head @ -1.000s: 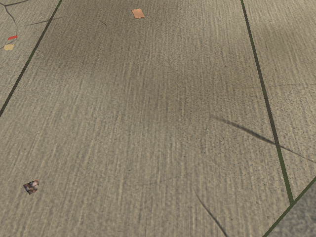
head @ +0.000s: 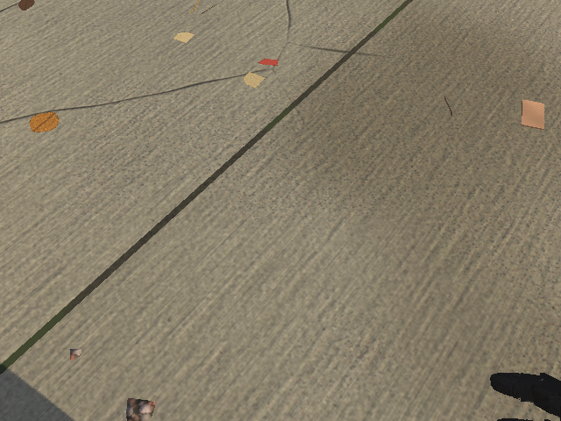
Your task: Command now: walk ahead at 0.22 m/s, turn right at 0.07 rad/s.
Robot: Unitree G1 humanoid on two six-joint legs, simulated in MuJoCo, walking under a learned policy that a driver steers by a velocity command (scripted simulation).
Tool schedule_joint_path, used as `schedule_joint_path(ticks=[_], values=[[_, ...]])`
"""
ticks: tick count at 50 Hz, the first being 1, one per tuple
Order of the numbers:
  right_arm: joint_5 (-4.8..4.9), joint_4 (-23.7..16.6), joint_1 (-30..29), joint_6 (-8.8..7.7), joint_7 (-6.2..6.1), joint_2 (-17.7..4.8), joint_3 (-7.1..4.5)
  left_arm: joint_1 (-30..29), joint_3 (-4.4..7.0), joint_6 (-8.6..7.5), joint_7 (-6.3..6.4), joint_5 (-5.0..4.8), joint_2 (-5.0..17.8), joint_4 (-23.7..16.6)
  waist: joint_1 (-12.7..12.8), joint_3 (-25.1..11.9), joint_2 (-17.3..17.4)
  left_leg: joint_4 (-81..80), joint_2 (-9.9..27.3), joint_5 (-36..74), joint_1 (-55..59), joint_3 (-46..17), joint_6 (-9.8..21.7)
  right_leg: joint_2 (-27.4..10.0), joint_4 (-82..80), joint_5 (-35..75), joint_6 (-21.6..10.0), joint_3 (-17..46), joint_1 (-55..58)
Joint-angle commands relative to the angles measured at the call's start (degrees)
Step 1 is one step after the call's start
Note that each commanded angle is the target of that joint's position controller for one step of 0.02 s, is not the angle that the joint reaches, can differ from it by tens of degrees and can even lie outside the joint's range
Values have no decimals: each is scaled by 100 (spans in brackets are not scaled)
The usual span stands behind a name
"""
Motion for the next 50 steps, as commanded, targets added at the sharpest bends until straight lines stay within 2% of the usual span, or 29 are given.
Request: schedule_joint_path(ticks=[1, 2, 3, 4, 5, 6, 7, 8, 10, 13, 18, 21, 22, 23, 24, 25, 26, 27, 28, 30, 35, 41, 43, 45, 46, 47, 48, 49, 50], values=[[-54, -238, 328, -119, 24, -501, -149, -453, 168, 7, 45, -105, 1063, -371, -656, -632, -715, -943, -390, 556, 1415, 261, 127, -1196, 439, 3275, -713, 896, -107], [-120, -83, 713, -125, -21, -708, -236, -410, 122, 6, 54, -95, 936, -357, -838, -852, -669, -1239, -448, 1063, 2204, 327, 265, -1001, 920, 3296, -538, 866, -288], [-210, -12, 1145, -132, -94, -1110, -345, -313, 27, -25, 61, 26, 684, -419, -979, -1276, -366, -1032, 159, 3057, 3264, -97, 483, -619, 1765, 2233, -234, 673, -835], [-438, -105, 1452, -56, -189, -1373, -341, 104, -164, -51, 59, 175, 180, -497, -965, -2060, 811, -544, 1796, 5485, 4968, -1515, 1314, -83, 3559, -1074, 202, 449, -2389], [-367, -173, 1445, 45, -181, -1148, -242, 598, -177, 7, 62, 86, 260, -405, -888, -2853, 1284, -451, 2321, 6032, 5105, -2068, 1911, -28, 4723, -3016, 317, 1166, -2622], [-188, -120, 1309, 127, -121, -1075, -265, 444, -30, 104, 68, -93, 782, -437, -953, -2679, 1055, -855, 2102, 4392, 4680, -1833, 1997, -191, 5278, -2812, 389, 1142, -3026], [-91, -103, 1015, 142, -115, -879, -213, 25, 14, 217, 121, -115, 844, -517, -886, -2019, 677, -1123, 1728, 3044, 4152, -1483, 1714, -376, 5346, -2472, 405, 970, -3396], [-55, -62, 697, 145, -136, -686, -155, -125, 37, 353, 190, -54, 768, -526, -762, -1496, 498, -1399, 1490, 2084, 3473, -1156, 1477, -493, 5177, -2085, 488, 945, -3397], [-147, -31, 143, 157, -164, -663, -159, 30, 40, 628, 288, 9, 589, -531, -429, -997, 637, -1886, 1217, 1212, 2069, -491, 1276, -492, 4865, -1522, 634, 770, -2587], [-210, 46, -53, 114, -234, -699, -215, -76, 33, 735, 312, 67, 414, -723, -367, -917, 598, -2110, 1204, 724, 1583, 17, 1296, -506, 4210, -947, 530, 611, -2100], [-87, 263, 15, 189, -339, -874, -295, -565, 46, 777, 136, 80, 532, -1106, -507, -1000, 633, -2031, 1479, 356, 1900, 210, 1235, -515, 3082, -490, 226, 472, -1709], [68, 392, -19, 273, -347, -946, -327, -343, 116, 788, 34, 108, 582, -1104, -326, -935, 494, -1493, 1366, -220, 1857, 493, 819, -274, 1894, 26, -106, 186, -1032], [88, 509, 196, 306, -342, -795, -304, -214, 176, 785, 49, 152, 703, -1068, -335, -821, 204, -989, 1128, -801, 1614, 729, 479, -184, 1396, 318, -298, 330, -720], [-19, 572, 484, 342, -313, -519, -248, -152, 305, 767, 133, 171, 1205, -1142, -495, -577, -1125, 442, 499, -1762, 800, 1354, -88, -1057, 488, 1535, -704, 1741, -357], [-167, 261, 162, 339, -339, -463, -205, -296, 356, 728, 186, 235, 1715, -1405, -503, -287, -2252, 1857, -401, -3450, -667, 1170, -525, -2279, 139, 2581, -1742, 3606, -226], [-128, 167, -268, 329, -372, -675, -272, -141, 328, 595, 130, 390, 1603, -1407, -167, -636, -1664, 2775, -456, -3512, -690, 251, -438, -2305, -37, 2161, -2116, 3726, -493], [-23, 209, -190, 345, -383, -766, -322, -391, 289, 480, 116, 359, 1480, -1430, -375, -569, -1346, 3021, -361, -2942, -741, 24, -327, -1983, -3, 1809, -1815, 3217, -530], [-39, 354, 3, 363, -419, -792, -364, -748, 267, 439, 146, 219, 1317, -1493, -565, -562, -996, 2960, -276, -2388, -767, -54, -295, -1663, 96, 1516, -1442, 2817, -523], [-90, 439, 81, 378, -462, -857, -399, -992, 197, 449, 185, 103, 1100, -1555, -643, -590, -947, 2880, -250, -2075, -716, -77, -320, -1517, 152, 1555, -1237, 2606, -555], [-112, 481, 224, 342, -445, -780, -404, -1015, 127, 485, 255, 111, 955, -1628, -721, -819, -906, 2982, -381, -1679, -359, -48, -396, -1316, 248, 2055, -1199, 2386, -624], [-41, 399, 15, 252, -389, -502, -285, -728, 201, 545, 362, 68, 1094, -1677, -541, -936, -925, 1528, -509, -1386, -193, -157, -548, -1166, 394, 1843, -1214, 2534, -139], [30, 389, 75, 151, -236, -620, -284, -861, 264, 644, 283, 74, 1191, -1854, -479, -841, -1143, 325, -705, -1692, 790, -185, -515, -1085, 510, 1705, -1322, 3184, -569], [46, 395, 201, 97, -182, -655, -296, -949, 265, 676, 267, 34, 1172, -1911, -532, -883, -1179, -202, -745, -1652, 1075, -191, -437, -1024, 659, 2010, -1268, 3438, -484], [39, 496, 577, 44, -128, -685, -327, -1156, 251, 724, 293, -44, 1124, -1999, -797, -924, -1112, -1449, -706, -729, 1867, -88, -284, -755, 938, 1874, -989, 3419, -677], [-15, 536, 759, 46, -137, -915, -398, -1075, 211, 730, 313, -33, 963, -2041, -783, -1030, -838, -1704, -180, -165, 2584, -391, -86, -498, 1281, 1080, -707, 3218, -1165], [-110, 459, 738, 102, -187, -1280, -461, -738, 121, 723, 290, 59, 595, -2025, -516, -1129, 504, -1784, 1069, 908, 3227, -1481, 421, 207, 2571, -937, -347, 2304, -2004], [-289, 465, 682, 126, -162, -1411, -479, -787, 240, 654, 276, 13, 933, -2204, -482, -816, 1591, -1904, 1872, 1654, 2900, -2634, 1412, 701, 3673, -2407, -42, 1544, -3032], [-240, 292, 434, 104, -180, -1082, -394, -653, 372, 624, 267, 74, 1347, -2060, -480, -751, 948, -1876, 1871, 1592, 2795, -2328, 1572, 302, 4688, -2125, 154, 1664, -3102], [-180, 236, 181, 112, -214, -821, -325, -586, 431, 653, 251, 29, 1405, -1931, -396, -666, 648, -1781, 1478, 1389, 2703, -1695, 1310, 245, 5054, -1726, 255, 1594, -3118]])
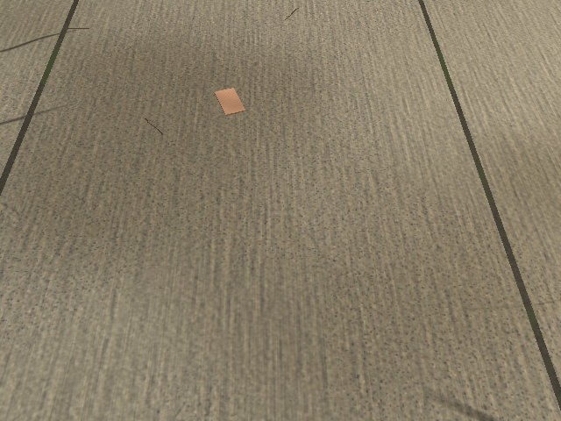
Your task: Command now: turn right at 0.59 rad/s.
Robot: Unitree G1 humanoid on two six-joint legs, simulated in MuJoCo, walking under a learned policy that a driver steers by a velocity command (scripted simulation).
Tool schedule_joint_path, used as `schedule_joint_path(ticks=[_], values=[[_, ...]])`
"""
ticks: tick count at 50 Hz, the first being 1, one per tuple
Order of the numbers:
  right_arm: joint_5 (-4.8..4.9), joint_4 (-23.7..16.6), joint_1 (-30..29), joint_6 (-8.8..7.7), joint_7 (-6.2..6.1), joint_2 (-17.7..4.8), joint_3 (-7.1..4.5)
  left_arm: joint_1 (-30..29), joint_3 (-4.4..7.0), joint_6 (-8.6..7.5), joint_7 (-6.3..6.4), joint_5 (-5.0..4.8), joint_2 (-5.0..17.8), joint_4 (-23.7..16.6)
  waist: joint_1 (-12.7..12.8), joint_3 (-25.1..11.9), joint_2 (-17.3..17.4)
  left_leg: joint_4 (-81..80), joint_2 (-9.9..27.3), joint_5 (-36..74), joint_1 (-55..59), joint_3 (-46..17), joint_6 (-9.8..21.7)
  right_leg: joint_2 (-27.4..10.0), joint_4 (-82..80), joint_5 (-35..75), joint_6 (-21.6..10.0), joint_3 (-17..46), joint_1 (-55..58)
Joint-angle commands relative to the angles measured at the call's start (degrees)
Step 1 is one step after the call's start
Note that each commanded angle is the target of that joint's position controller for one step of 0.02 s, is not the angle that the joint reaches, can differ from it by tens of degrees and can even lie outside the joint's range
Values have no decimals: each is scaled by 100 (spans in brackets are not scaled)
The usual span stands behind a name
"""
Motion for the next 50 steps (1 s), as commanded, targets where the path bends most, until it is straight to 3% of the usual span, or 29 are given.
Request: schedule_joint_path(ticks=[1, 2, 4, 8, 11, 13, 14, 15, 16, 17, 18, 20, 22, 23, 24, 31, 50], values=[[32, -564, -442, -47, -77, -699, -152, 448, 363, -14, 20, -10, 920, -188, 196, -439, 992, -868, 1773, 2113, 893, -1359, 1125, -384, 1949, -110, 354, -107, -941], [101, -553, -424, -35, -98, -665, -130, 395, 315, 27, 21, 11, 763, -205, 99, -353, 993, -850, 1688, 2227, 902, -1195, 1136, -394, 2099, 128, 453, -123, -1052], [79, -490, -207, 23, -135, -714, -119, 201, 206, 32, -7, -27, 449, -317, -26, -343, 1079, -896, 1480, 2430, 917, -801, 1198, -376, 1764, 313, 548, -369, -928], [89, -457, -84, 106, -126, -909, -165, -108, 38, -10, -39, 44, 171, -486, -220, -601, 1309, -778, 1547, 2544, 1175, -559, 1266, -604, 194, 187, 562, -676, -246], [161, -397, -15, 140, -48, -1036, -179, -51, 25, -16, -76, 30, 232, -471, -268, -618, 1454, -703, 1634, 2539, 993, -585, 1280, -596, -920, 344, 456, -984, 513], [252, -350, -84, 149, -23, -973, -121, 315, 38, -23, -104, 39, 211, -298, -43, -567, 1341, -448, 1532, 2280, 756, -499, 1094, -500, -2343, 1397, 243, -1165, 1271], [283, -236, 130, 123, -11, -826, -59, 395, 44, -27, -103, 68, 260, -257, -3, -521, 1189, -324, 1403, 1910, 482, -413, 803, -509, -3105, 2027, 76, -1071, 1817], [151, -179, 368, 59, 26, -609, 30, 455, 71, -29, -61, 100, 509, -312, -107, -755, 609, 72, 1139, 1088, -20, -169, 316, -1098, -3080, 3124, -107, -314, 2634], [-80, -260, 559, -21, 82, -255, 152, 183, 104, -12, -1, 190, 883, -442, -465, -831, -843, 603, 584, -693, -639, 398, -216, -2124, -2797, 4312, -719, 753, 2731], [-24, -319, 105, -8, 23, -465, 126, 70, -16, -85, -63, 271, 441, -437, -138, -797, -897, 661, 566, -1358, -341, 178, -373, -2330, -2955, 3642, -1298, 927, 1952], [39, -306, 2, 20, 2, -615, 90, -149, -92, -166, -111, 289, 234, -426, -191, -566, -687, 602, 579, -1049, -210, 159, -400, -2034, -3021, 3003, -1211, 707, 1770], [5, -173, -14, 48, -26, -579, 105, -253, -95, -251, -114, 238, 250, -342, -190, -428, -718, 69, 542, 20, 34, 145, -409, -1560, -2966, 2239, -750, 314, 1679], [-4, -128, 124, 55, -8, -646, 126, -162, -131, -281, -108, 231, 214, -243, -225, -344, -572, -249, 640, 767, 458, 54, -389, -1378, -2934, 2000, -534, 199, 1426], [34, -7, 237, 45, 11, -767, 98, -58, -152, -265, -110, 235, 138, -245, -153, -261, -270, -198, 619, 594, 438, 119, -340, -1252, -2986, 1719, -445, 76, 1358], [51, 49, 216, 35, 27, -719, 101, -45, -173, -259, -115, 247, 125, -222, -161, -162, -96, -239, 593, 525, 406, 141, -306, -1202, -2946, 1615, -400, 49, 1371], [58, 396, 293, -14, -35, -649, 126, -43, -163, -256, -103, 199, 107, -93, -161, -232, 198, -398, 622, 778, 548, 119, -391, -1086, -2787, 2391, -437, -84, 1584], [102, 1192, 380, 49, -165, -648, 134, 257, -117, -277, -30, 148, 113, 775, -179, -135, 236, -473, 589, 841, 718, 176, -350, -875, -2764, 2628, -323, -388, 1581]])
Over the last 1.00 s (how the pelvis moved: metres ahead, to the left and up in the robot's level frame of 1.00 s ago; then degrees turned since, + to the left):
0.11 0.01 -0.01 -33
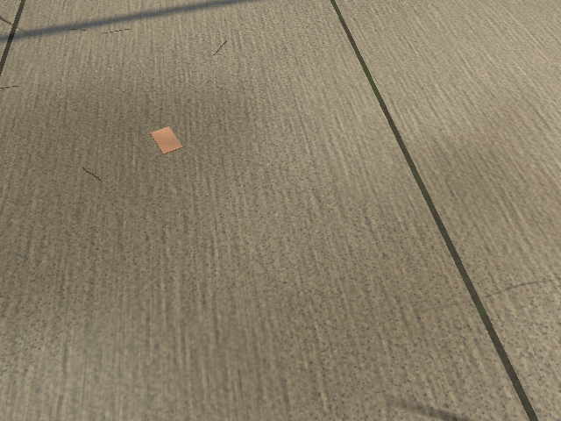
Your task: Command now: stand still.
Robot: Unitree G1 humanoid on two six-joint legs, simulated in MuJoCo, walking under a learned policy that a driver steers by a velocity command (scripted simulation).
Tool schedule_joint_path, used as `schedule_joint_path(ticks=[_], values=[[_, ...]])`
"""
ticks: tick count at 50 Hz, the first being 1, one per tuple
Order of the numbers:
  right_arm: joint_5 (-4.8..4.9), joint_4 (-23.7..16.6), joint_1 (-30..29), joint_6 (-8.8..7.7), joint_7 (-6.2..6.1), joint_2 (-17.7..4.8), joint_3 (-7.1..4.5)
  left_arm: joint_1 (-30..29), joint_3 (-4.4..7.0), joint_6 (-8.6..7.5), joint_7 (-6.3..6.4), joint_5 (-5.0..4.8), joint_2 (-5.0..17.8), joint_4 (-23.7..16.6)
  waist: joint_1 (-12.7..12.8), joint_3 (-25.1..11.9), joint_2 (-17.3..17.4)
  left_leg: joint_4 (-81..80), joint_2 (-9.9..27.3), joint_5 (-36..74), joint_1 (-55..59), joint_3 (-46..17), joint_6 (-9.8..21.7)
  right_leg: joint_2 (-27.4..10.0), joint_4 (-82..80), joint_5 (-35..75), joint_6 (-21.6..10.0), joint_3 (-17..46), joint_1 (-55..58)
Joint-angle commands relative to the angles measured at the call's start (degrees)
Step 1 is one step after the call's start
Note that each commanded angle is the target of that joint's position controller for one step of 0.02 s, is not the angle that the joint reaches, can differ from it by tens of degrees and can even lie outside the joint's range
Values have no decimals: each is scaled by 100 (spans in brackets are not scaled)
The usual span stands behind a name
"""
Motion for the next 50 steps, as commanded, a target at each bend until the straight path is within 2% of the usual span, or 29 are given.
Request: schedule_joint_path(ticks=[1, 11, 12, 13, 14, 16, 17, 19, 20, 21, 22, 23, 24, 25, 26, 27, 28, 29, 31, 32, 35, 38, 41, 44, 46, 47, 48, 49, 50], values=[[5, -95, 48, -39, -33, -689, -137, -33, 145, -77, 36, -10, 636, -181, -14, -165, -61, -250, 20, 923, 49, -15, 92, -452, -502, 1447, -101, 430, -53], [12, 232, 125, -14, -70, -595, -127, 66, 110, -84, 77, -35, 609, 311, -8, -72, -25, -295, -41, 853, 8, 28, 116, -393, -518, 1316, -56, 332, -69], [20, 300, 226, -6, -76, -540, -118, 152, 113, -74, 90, -45, 612, 395, -5, -185, -80, -229, -142, 345, 21, 149, 128, -351, -579, 658, -84, 312, -23], [57, 322, 229, 3, -86, -517, -123, 189, 148, -51, 108, -82, 702, 438, 34, -110, -169, 9, -301, -394, -156, 328, 174, -333, -659, -514, -186, 373, -89], [83, 280, 150, -5, -89, -481, -121, 250, 191, -38, 115, -114, 828, 461, 104, 73, -341, 338, -418, -1018, -484, 465, 234, -473, -861, -1797, -347, 635, -250], [104, 70, -152, -118, -54, -347, -92, 563, 266, -100, 104, -152, 1081, 530, 292, 493, -931, 1291, -501, -1286, -1369, 500, 362, -1296, -1615, -3311, -857, 1889, -332], [140, -26, -271, -207, -8, -318, -83, 671, 307, -169, 104, -170, 1190, 576, 340, 681, -1135, 1778, -321, -1254, -1595, 234, 490, -1719, -1897, -3388, -1130, 2531, -476], [240, -111, -303, -376, 103, -423, -124, 540, 288, -321, 97, -146, 1063, 529, 261, 767, -1076, 2291, 1, -1684, -2197, -154, 753, -2056, -1980, -2734, -1288, 2858, -148], [260, -124, -245, -450, 158, -444, -129, 386, 282, -360, 91, -193, 1027, 476, 167, 688, -944, 2007, 106, -1716, -2175, -205, 866, -2040, -1903, -2351, -1199, 2655, -8], [251, -74, -109, -509, 202, -435, -136, 160, 283, -369, 86, -256, 1025, 415, 27, 578, -796, 1405, 111, -1449, -1742, -121, 929, -1851, -1789, -1919, -1025, 2223, -89], [224, 111, 264, -546, 231, -390, -155, -131, 286, -348, 73, -301, 1051, 355, -210, 381, -672, 661, -85, -713, -766, 171, 927, -1497, -1582, -1439, -821, 1613, -510], [177, 421, 864, -549, 242, -349, -197, -247, 276, -311, 59, -294, 1019, 335, -452, 151, -558, 188, -413, 170, 348, 503, 804, -1145, -1164, -1151, -667, 1109, -1015], [113, 649, 1380, -518, 249, -381, -243, -257, 213, -309, 42, -237, 803, 312, -596, 16, -255, 93, -466, 312, 1111, 366, 696, -808, -452, -811, -498, 683, -1485], [79, 731, 2029, -507, 213, -693, -318, -321, 77, -344, 3, -136, 369, 230, -783, -228, 930, -668, 614, -533, 1761, -1237, 965, -256, 1462, -665, -93, -47, -2193], [69, 698, 2365, -554, 276, -1292, -391, -319, 75, -445, 25, -182, 270, -15, -721, -283, 1905, -1653, 1790, -1494, 2011, -3787, 1841, 266, 2887, -1714, 62, -54, -3279], [18, 596, 1862, -627, 284, -1069, -298, -277, 126, -529, 21, -367, 514, 8, -458, 134, 1265, -1848, 2042, -2470, 1555, -4188, 2114, -176, 3796, -1632, -45, 451, -3725], [62, 396, 1357, -673, 278, -741, -213, -287, 146, -598, -20, -421, 662, 40, -294, 553, 830, -1852, 1797, -2520, 1339, -3549, 1902, -492, 3993, -941, -168, 508, -4038], [59, 275, 1062, -687, 296, -646, -171, -215, 173, -636, -37, -356, 702, 147, -172, 578, 638, -1851, 1502, -1927, 1247, -2880, 1648, -679, 3900, -376, -208, 371, -3985], [37, 211, 1002, -657, 315, -424, -85, -335, 237, -652, -72, -193, 755, 194, -128, 480, 555, -1873, 1067, -294, 1142, -1814, 1310, -889, 3347, 405, -146, 242, -3612], [19, 253, 1192, -628, 297, -348, -56, -363, 230, -636, -108, -168, 655, 218, -160, 379, 597, -1860, 912, 427, 1170, -1432, 1271, -877, 3189, 636, -81, 101, -3461], [3, 302, 1517, -552, 190, -480, -56, -816, 160, -580, -152, -158, 370, 60, -237, 348, 469, -1856, 757, 1888, 1171, -827, 1346, -808, 2483, 1085, 141, -157, -3458], [3, 242, 1582, -505, 111, -593, -60, -1552, 66, -593, -198, -194, 203, -195, -383, 487, 455, -2047, 604, 1950, 794, -460, 1295, -626, 1247, 1743, 219, -357, -2973], [54, 314, 1853, -492, 91, -622, -83, -2029, 30, -612, -280, -229, 233, -351, -467, 665, 487, -2130, 736, 1924, 904, -371, 1347, -498, 579, 2024, 144, -432, -2728], [103, 347, 1891, -439, 83, -664, -141, -2257, 35, -668, -375, -245, 343, -493, -334, 690, 497, -1848, 994, 2568, 1476, -314, 1319, -460, 202, 1819, -86, -345, -2695], [80, 278, 1735, -391, 73, -804, -208, -1897, 134, -691, -391, -231, 586, -436, -2, 286, 643, -1226, 1084, 4289, 1808, -247, 1215, -236, 164, 1475, -286, -449, -2038], [55, 242, 1655, -344, 72, -871, -241, -1343, 232, -683, -363, -231, 776, -295, 314, -142, 777, -544, 1049, 5362, 1866, -178, 1153, -47, 219, 1304, -421, -569, -1306], [25, 187, 1557, -290, 76, -831, -226, -337, 369, -656, -311, -249, 1005, 18, 808, -740, 762, 589, 824, 5750, 1529, -16, 1005, 47, 127, 1425, -604, -629, -14], [-43, 41, 1533, -291, 86, -676, -151, 774, 466, -616, -239, -170, 1315, 279, 1179, -1524, 385, 2253, 597, 4203, 90, 18, 878, -877, 418, 1238, -953, 428, 1961], [-12, -4, 2377, -413, 195, 269, 105, 1272, 530, -604, -263, -112, 1668, 465, 670, -2588, -1269, 4532, -629, -533, -2164, -109, 500, -2431, -191, -277, -2038, 3483, 3955]])
Over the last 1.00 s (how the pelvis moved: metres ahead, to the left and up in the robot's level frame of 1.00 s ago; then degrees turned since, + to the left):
0.00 -0.05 0.00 -6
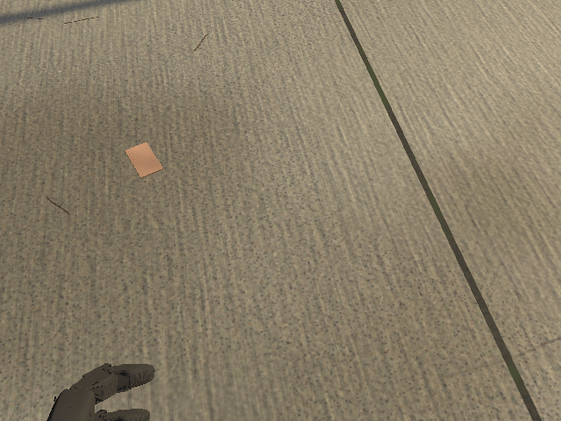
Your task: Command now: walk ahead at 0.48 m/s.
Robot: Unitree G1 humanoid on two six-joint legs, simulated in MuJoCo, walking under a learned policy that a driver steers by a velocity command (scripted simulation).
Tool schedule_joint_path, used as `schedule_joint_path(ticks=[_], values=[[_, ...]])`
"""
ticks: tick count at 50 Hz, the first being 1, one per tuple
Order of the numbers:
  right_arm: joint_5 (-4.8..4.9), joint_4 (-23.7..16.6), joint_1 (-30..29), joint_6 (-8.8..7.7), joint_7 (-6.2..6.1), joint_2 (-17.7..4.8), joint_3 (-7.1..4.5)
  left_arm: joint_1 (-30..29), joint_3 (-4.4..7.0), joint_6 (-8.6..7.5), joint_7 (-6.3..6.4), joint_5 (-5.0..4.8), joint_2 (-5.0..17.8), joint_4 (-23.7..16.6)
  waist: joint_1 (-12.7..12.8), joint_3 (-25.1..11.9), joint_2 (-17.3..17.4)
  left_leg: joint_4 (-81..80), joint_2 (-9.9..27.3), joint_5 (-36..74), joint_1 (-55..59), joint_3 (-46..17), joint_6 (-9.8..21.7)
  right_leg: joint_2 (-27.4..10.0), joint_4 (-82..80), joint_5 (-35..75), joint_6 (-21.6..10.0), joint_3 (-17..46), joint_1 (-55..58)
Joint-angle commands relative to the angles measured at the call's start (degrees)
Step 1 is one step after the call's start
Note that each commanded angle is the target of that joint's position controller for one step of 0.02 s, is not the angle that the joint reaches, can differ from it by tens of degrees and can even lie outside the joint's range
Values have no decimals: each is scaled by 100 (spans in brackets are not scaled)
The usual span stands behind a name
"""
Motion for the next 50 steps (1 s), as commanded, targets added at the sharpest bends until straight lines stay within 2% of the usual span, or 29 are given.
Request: schedule_joint_path(ticks=[1, 2, 3, 4, 5, 7, 8, 10, 12, 15, 17, 19, 22, 23, 24, 25, 26, 27, 28, 29, 30, 31, 32, 35, 38, 42, 46, 48, 50], values=[[144, -445, 229, -344, 113, -430, 3, 2716, 370, 68, 75, 43, 1154, 567, 1198, -2497, -1013, 4728, -331, -385, -4283, -915, 122, -2300, -1439, -1972, -1569, 4797, 5504], [317, -734, -422, -457, 123, -803, -116, 2080, 294, 42, 92, 24, 958, 490, 1044, -1365, -913, 4856, -1, -19, -4740, -775, 225, -2109, -1609, -1689, -1269, 3824, 4558], [324, -832, -780, -508, 80, -842, -122, 1573, 237, -2, 85, 50, 794, 391, 829, -882, -310, 4562, 320, 531, -4512, -653, 261, -1903, -1784, -1012, -1101, 3061, 3567], [242, -840, -910, -485, 32, -801, -174, 1290, 189, -46, 53, 106, 631, 373, 616, -528, -78, 4187, 511, 842, -4255, -552, 226, -1676, -1929, -375, -981, 2471, 2779], [179, -823, -751, -408, 14, -698, -194, 1177, 150, -84, 42, 170, 517, 404, 390, -495, -214, 3950, 686, 1036, -3834, -600, 210, -1490, -2089, -137, -902, 2066, 2299], [138, -836, -595, -266, 2, -421, -170, 1221, 143, -104, 27, 129, 532, 522, 213, -361, -336, 3553, 782, 1042, -3558, -528, 128, -1375, -2374, -21, -951, 1700, 1758], [122, -907, -709, -216, -6, -392, -167, 1298, 155, -118, 49, 113, 616, 594, 182, -223, -349, 3317, 834, 1102, -3637, -476, 65, -1374, -2498, 32, -981, 1550, 1553], [59, -1138, -1213, -178, -22, -462, -174, 1485, 198, -122, 138, 121, 823, 683, 249, -22, -291, 2682, 903, 1616, -4017, -406, -89, -1357, -2669, 78, -1020, 1357, 1473], [26, -1300, -1685, -195, 5, -469, -161, 1665, 220, -93, 213, 105, 930, 732, 382, 48, -248, 1806, 868, 2388, -4168, -340, -151, -1234, -2698, 176, -907, 1111, 1587], [58, -1464, -2369, -244, 76, -378, -98, 1999, 235, -55, 260, 46, 1046, 827, 627, 76, -232, 622, 584, 3243, -3812, -65, -168, -1062, -2645, 292, -697, 737, 1686], [104, -1575, -2713, -251, 128, -405, -78, 2288, 246, -21, 264, -3, 1097, 950, 764, 103, -253, 256, 497, 3344, -3787, -50, -160, -1187, -2534, 192, -663, 756, 2031], [128, -1710, -2936, -263, 190, -490, -84, 2459, 259, 42, 270, -30, 1112, 1051, 780, 142, -271, -21, 468, 3103, -3935, -138, -48, -1413, -2305, 223, -596, 828, 2541], [137, -1766, -2747, -305, 269, -716, -157, 2413, 303, 161, 293, -17, 1221, 1073, 524, -28, -397, -257, 322, 2435, -3547, -72, 192, -1648, -1761, 926, -421, 906, 3065], [128, -1643, -2256, -316, 269, -861, -242, 2283, 296, 201, 296, -7, 1223, 1041, 214, -311, -411, -382, 147, 2320, -2859, 93, 311, -1502, -1141, 1808, -308, 746, 3059], [120, -1341, -1280, -313, 232, -1143, -398, 2298, 233, 234, 298, 42, 1055, 1011, -184, -920, -298, -364, 67, 2324, -1556, 144, 489, -1171, 33, 2230, -148, 500, 2712], [60, -1151, -253, -284, 178, -1622, -526, 2455, 102, 232, 304, 190, 758, 851, -423, -1848, 558, -287, 1203, 2319, 110, -1200, 862, -755, 2001, 657, 71, 164, 1596], [23, -1026, -104, -264, 245, -1884, -559, 3129, -78, 98, 241, 100, 64, 865, 11, -2359, 2079, -1255, 2166, 948, 1619, -3968, 1718, 288, 3657, -2761, 342, 440, -546], [56, -1127, -305, -294, 269, -1247, -389, 2730, 70, -21, 222, -46, 793, 916, -165, -1991, 1212, -1577, 2015, 342, 1366, -4032, 1498, -44, 4291, -2864, 237, 1116, -1166], [53, -1241, -800, -324, 256, -1016, -315, 2208, 139, -100, 205, -162, 1040, 768, -93, -1257, 875, -1622, 1851, 689, 666, -3162, 1260, -323, 4312, -2291, 118, 1022, -1453], [19, -1340, -1239, -337, 258, -927, -276, 1973, 134, -113, 248, -131, 987, 743, 84, -900, 396, -1733, 1648, 1451, -75, -2516, 1173, -631, 4083, -1740, 134, 877, -1224], [-15, -1368, -1478, -348, 266, -793, -245, 1854, 166, -87, 277, -33, 939, 740, 215, -626, 289, -1882, 1453, 2015, -645, -2036, 1141, -810, 3737, -1399, 175, 851, -1017], [-65, -1355, -1554, -364, 271, -699, -212, 1935, 176, -21, 274, -2, 853, 759, 371, -601, 399, -2032, 1313, 2325, -975, -1722, 1089, -949, 3535, -1166, 198, 885, -668], [-60, -1318, -1524, -377, 279, -661, -208, 1998, 168, 45, 274, 6, 733, 783, 433, -580, 425, -2171, 1229, 2522, -1123, -1531, 1114, -972, 3373, -1065, 237, 856, -507], [-16, -1171, -1264, -401, 220, -836, -254, 1730, 160, 164, 287, 55, 605, 686, 461, -351, 296, -2419, 1194, 3081, -1227, -1106, 1221, -1019, 2773, -657, 384, 772, -816], [2, -1045, -1001, -338, 124, -890, -266, 1163, 162, 157, 273, 103, 569, 487, 336, -181, 248, -2542, 1111, 3177, -1071, -792, 1163, -994, 1813, 166, 517, 723, -1182], [46, -886, -676, -296, 60, -938, -267, 394, 97, 95, 201, 70, 441, 277, 99, 23, 289, -2646, 926, 2952, -1044, -385, 1002, -760, 551, 1058, 519, 469, -889], [76, -652, -305, -198, 42, -961, -295, -175, 58, 40, 92, 22, 456, 53, -47, 216, 287, -2428, 1187, 3121, -356, -367, 1001, -638, -13, 883, 401, 435, -1037], [97, -593, -294, -136, 11, -1006, -330, -269, 69, -3, 21, 7, 530, -39, 29, 209, 329, -2176, 1369, 3487, 27, -405, 948, -601, -188, 523, 266, 458, -1038], [102, -613, -439, -85, -11, -1088, -366, 39, 138, -30, -15, 3, 701, 7, 269, -26, 458, -1749, 1416, 4513, 206, -376, 842, -418, -284, 118, 115, 320, -444]])
Over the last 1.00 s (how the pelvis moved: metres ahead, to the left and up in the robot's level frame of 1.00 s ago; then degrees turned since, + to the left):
0.28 0.04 -0.02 1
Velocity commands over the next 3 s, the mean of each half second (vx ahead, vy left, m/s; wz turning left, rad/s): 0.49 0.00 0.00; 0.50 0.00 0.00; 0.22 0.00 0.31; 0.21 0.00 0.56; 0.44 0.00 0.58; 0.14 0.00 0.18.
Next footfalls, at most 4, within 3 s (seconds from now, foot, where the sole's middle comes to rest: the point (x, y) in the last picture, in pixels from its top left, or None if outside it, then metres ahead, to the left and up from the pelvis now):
0.48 left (210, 417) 0.46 0.15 -0.75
1.06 right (300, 286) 0.77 -0.08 -0.75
1.56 left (209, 278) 0.81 0.16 -0.75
2.00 right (278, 228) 0.96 -0.04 -0.75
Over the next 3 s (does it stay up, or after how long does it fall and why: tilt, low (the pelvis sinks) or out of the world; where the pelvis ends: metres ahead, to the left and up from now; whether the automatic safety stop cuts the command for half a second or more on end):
stays up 1.12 0.31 0.02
